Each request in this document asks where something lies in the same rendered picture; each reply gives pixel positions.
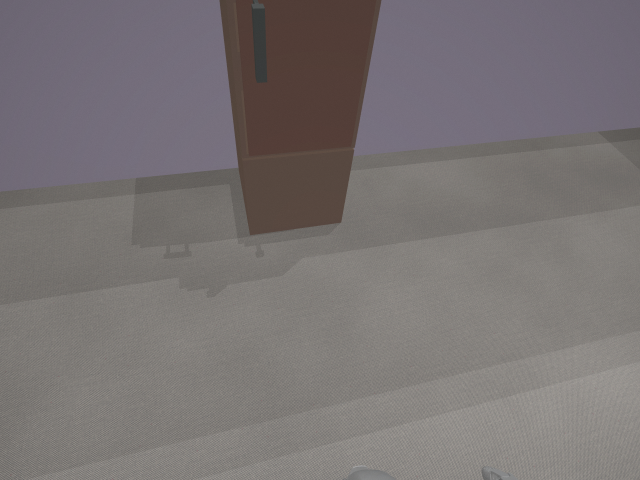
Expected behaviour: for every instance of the cupboard door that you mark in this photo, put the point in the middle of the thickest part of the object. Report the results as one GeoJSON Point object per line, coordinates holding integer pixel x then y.
{"type": "Point", "coordinates": [316, 53]}

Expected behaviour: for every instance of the robot right shin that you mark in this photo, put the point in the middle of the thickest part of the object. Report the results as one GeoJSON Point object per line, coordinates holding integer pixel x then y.
{"type": "Point", "coordinates": [357, 468]}

